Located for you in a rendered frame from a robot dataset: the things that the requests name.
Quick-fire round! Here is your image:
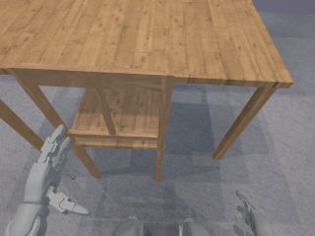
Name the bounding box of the robot left forearm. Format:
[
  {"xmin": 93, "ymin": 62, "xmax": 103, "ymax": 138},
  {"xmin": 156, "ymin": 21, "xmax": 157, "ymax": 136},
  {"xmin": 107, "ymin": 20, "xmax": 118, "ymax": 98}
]
[{"xmin": 4, "ymin": 202, "xmax": 50, "ymax": 236}]

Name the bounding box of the right robot thigh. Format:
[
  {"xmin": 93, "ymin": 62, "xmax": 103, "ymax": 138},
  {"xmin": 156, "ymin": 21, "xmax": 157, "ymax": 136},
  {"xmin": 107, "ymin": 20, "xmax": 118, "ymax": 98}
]
[{"xmin": 177, "ymin": 221, "xmax": 211, "ymax": 236}]

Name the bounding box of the table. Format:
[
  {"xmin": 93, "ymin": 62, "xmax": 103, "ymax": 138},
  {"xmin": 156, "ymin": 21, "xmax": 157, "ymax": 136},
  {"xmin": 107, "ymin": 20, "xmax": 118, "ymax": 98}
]
[{"xmin": 0, "ymin": 0, "xmax": 293, "ymax": 160}]

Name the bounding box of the right robot hand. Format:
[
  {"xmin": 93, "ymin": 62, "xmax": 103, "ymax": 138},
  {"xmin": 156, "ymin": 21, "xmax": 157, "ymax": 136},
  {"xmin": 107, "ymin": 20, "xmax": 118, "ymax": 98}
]
[{"xmin": 233, "ymin": 189, "xmax": 274, "ymax": 236}]

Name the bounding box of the left robot shin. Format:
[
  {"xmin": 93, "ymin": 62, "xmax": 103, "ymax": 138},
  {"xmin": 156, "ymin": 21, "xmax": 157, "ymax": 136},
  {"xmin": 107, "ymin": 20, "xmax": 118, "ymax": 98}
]
[{"xmin": 128, "ymin": 215, "xmax": 138, "ymax": 219}]

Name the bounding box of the chair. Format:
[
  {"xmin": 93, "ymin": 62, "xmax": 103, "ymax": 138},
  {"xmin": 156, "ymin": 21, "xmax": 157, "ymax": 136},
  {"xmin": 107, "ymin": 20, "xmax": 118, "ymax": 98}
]
[{"xmin": 6, "ymin": 62, "xmax": 175, "ymax": 181}]

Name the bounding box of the left robot hand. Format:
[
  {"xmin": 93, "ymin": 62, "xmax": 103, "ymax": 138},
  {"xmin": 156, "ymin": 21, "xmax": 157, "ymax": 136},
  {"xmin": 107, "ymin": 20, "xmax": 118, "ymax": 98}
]
[{"xmin": 23, "ymin": 124, "xmax": 91, "ymax": 216}]

